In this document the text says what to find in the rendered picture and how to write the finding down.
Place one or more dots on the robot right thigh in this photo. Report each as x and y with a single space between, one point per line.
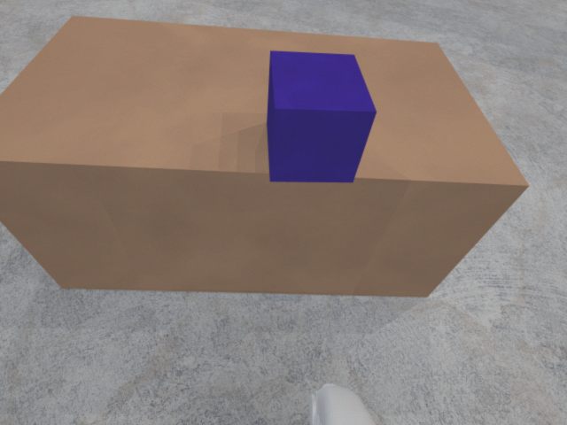
333 405

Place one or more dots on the pedestal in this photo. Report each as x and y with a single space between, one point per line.
134 156

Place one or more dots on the carton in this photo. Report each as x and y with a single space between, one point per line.
320 114

